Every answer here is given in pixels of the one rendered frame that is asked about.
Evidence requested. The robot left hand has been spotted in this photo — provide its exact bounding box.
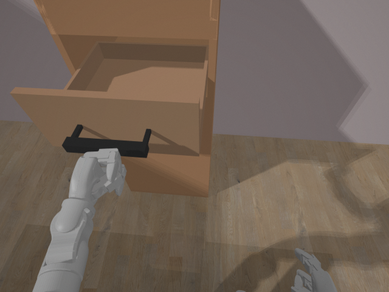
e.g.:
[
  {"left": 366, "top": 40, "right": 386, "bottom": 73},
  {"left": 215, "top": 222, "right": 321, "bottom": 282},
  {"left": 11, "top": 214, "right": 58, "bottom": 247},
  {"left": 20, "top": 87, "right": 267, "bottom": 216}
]
[{"left": 69, "top": 148, "right": 127, "bottom": 206}]

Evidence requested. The left robot forearm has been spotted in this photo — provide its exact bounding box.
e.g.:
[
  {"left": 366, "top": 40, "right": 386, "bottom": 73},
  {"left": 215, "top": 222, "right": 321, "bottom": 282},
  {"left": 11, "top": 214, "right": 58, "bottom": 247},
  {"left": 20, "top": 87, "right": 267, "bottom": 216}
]
[{"left": 32, "top": 198, "right": 96, "bottom": 292}]

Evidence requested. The drawer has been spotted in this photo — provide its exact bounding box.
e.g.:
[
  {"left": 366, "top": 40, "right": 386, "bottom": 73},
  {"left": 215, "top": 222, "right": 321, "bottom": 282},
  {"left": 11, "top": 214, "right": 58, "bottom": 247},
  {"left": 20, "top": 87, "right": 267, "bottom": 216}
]
[{"left": 10, "top": 41, "right": 209, "bottom": 156}]

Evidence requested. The handle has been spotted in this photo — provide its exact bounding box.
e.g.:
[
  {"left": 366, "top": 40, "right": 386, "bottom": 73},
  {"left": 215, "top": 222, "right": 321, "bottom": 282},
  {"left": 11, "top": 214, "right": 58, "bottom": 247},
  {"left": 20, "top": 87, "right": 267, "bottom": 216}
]
[{"left": 62, "top": 125, "right": 151, "bottom": 158}]

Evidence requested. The cabinet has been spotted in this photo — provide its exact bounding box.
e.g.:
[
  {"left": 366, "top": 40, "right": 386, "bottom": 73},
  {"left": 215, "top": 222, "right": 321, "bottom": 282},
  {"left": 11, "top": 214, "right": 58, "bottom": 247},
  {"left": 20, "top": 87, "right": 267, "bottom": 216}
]
[{"left": 33, "top": 0, "right": 221, "bottom": 198}]

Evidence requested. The robot right hand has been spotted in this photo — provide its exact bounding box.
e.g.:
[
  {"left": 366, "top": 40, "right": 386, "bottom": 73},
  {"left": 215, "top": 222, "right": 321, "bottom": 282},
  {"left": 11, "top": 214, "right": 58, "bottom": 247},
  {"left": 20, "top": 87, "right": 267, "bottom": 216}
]
[{"left": 291, "top": 248, "right": 337, "bottom": 292}]

